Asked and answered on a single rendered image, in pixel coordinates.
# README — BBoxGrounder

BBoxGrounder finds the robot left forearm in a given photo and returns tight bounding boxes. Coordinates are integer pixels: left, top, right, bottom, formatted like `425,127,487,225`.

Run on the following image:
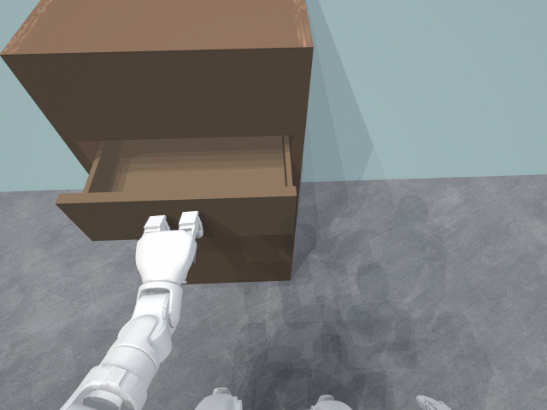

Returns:
60,280,183,410

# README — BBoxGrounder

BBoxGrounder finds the left robot hand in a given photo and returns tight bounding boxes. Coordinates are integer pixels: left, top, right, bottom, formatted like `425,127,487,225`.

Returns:
136,211,203,286

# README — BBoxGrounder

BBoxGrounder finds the drawer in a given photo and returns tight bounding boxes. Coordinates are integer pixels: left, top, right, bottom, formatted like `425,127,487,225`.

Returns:
55,135,297,241

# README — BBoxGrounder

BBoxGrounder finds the cabinet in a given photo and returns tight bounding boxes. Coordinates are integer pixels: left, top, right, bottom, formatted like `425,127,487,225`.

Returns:
0,0,314,284

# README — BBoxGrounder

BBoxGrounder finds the robot shin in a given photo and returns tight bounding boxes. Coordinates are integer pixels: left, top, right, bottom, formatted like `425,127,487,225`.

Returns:
317,395,334,403
213,388,231,395

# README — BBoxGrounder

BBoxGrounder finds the handle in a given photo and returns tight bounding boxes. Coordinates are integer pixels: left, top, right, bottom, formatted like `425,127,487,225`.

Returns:
192,239,197,265

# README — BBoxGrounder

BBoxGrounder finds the left robot shin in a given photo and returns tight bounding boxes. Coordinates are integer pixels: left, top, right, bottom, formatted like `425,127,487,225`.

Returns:
213,388,231,395

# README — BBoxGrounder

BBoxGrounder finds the right robot shin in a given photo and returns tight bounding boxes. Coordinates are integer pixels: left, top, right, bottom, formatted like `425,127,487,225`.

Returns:
317,395,334,403

